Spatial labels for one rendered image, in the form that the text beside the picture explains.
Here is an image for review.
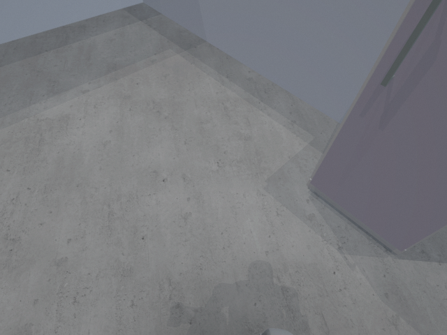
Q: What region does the handle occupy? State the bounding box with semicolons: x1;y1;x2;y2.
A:
381;0;443;87

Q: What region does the fridge door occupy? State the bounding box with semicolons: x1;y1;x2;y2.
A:
310;0;447;252

